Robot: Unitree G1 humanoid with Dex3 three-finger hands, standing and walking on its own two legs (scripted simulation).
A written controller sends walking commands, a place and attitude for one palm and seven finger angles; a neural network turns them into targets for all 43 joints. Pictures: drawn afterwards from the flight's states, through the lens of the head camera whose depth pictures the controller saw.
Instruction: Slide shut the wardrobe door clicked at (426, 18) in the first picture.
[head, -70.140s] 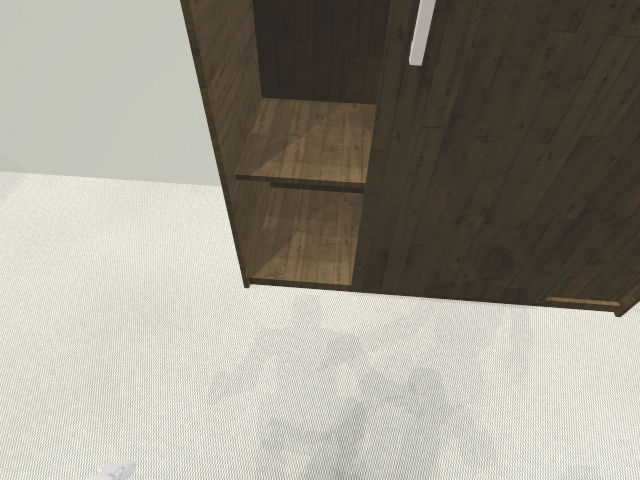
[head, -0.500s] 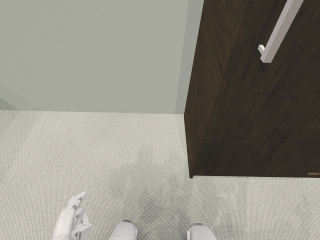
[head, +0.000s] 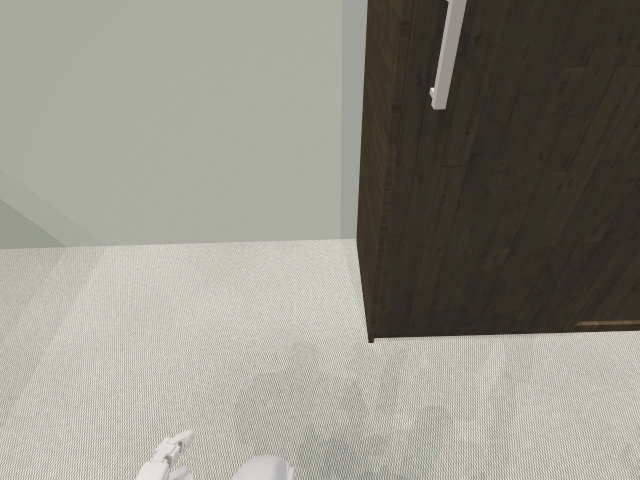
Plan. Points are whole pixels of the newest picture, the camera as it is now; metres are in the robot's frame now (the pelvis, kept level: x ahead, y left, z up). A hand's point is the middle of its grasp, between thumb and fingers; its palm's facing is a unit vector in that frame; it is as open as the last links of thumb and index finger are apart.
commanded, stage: stop stepping back and stand still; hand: right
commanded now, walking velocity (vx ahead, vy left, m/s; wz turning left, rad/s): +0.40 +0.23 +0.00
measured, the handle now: (444, 52) +0.77 -0.21 +0.25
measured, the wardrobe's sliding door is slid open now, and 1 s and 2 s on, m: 0.00 0.00 0.00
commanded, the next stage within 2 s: let the arm hang, fingers relaxed in 1.30 s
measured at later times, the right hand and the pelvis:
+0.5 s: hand out of the picture +0.12 -0.29 +0.16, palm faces +0.40 +0.85 -0.35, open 7.4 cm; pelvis -0.11 -0.05 -0.01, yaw +4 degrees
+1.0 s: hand out of the picture +0.16 -0.28 +0.17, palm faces +0.38 +0.83 -0.42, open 7.4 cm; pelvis -0.08 -0.04 +0.00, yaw +6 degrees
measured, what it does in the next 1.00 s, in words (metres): steps on the spot: left foot, then right foot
